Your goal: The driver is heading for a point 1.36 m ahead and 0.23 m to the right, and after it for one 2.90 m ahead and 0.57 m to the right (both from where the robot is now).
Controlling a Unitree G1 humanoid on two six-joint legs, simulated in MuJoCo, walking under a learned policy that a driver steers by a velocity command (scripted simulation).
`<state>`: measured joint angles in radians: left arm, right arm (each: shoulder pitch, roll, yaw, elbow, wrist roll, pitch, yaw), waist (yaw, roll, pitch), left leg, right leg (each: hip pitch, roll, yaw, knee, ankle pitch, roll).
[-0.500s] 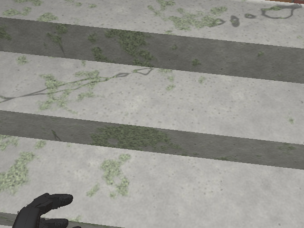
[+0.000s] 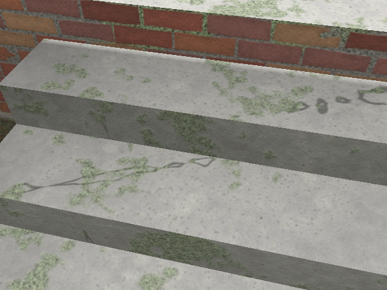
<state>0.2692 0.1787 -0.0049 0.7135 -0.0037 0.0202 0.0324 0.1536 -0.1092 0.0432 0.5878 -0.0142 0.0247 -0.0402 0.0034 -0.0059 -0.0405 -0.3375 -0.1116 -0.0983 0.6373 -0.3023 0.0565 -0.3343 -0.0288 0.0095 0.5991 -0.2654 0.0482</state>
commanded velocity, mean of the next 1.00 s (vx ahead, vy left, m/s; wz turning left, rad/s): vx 0.00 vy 0.00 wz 0.02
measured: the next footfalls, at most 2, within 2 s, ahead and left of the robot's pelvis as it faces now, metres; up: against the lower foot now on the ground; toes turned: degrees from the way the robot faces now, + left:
left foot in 1.86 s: +0.13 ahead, +0.09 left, +0.00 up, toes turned +3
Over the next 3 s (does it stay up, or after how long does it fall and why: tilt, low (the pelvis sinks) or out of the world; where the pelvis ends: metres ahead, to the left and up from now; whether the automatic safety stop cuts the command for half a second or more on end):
stays up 0.64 0.12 0.33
